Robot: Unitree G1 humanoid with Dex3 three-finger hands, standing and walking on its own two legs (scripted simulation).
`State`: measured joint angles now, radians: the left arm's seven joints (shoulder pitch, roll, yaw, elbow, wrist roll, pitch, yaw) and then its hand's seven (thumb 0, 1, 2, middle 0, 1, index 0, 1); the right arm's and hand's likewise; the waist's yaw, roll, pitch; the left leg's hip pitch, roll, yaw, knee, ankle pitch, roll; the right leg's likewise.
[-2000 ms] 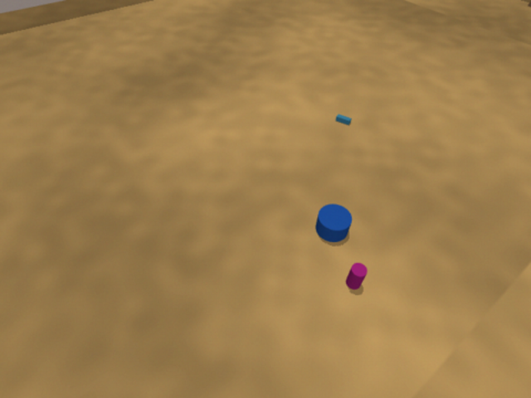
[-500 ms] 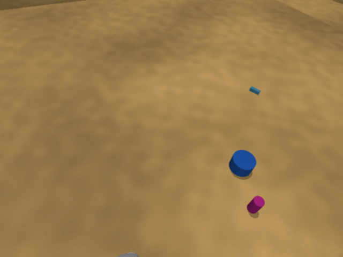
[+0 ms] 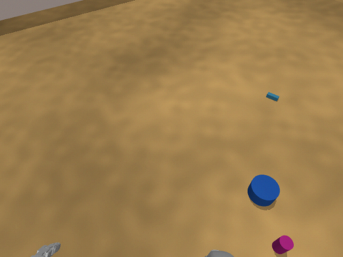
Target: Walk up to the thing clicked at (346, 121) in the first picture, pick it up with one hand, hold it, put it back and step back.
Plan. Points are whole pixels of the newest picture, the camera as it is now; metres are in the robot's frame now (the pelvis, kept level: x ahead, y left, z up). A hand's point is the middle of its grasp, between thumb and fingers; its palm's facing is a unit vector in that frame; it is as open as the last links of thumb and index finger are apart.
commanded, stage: walk up
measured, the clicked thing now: (272, 96) +1.34 -0.81 -0.74
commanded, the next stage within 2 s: none
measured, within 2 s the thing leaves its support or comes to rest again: neither
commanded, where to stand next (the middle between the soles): +0.64 +0.00 m, yaw +1 degrees
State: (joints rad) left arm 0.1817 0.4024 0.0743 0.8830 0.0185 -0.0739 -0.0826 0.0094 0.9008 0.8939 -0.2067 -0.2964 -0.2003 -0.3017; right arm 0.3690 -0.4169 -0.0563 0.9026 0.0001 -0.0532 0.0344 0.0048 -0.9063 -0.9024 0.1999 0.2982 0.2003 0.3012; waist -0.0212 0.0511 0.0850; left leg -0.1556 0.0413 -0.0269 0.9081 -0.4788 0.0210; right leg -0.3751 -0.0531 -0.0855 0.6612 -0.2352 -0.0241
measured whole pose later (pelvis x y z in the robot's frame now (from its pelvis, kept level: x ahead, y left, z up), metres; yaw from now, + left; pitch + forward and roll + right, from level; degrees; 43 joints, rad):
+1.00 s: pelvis +0.40 -0.05 +0.00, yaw -7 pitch -3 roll +2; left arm 0.33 0.39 0.05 0.84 -0.01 -0.09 -0.04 0.01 0.90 0.89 -0.21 -0.30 -0.20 -0.30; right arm 0.26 -0.44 -0.04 0.83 0.00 -0.01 0.04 0.01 -0.91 -0.90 0.20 0.30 0.20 0.30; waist 0.03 0.07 0.11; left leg -0.34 0.05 0.03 1.12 -0.46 0.02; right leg -0.34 -0.03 -0.02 0.66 -0.26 -0.03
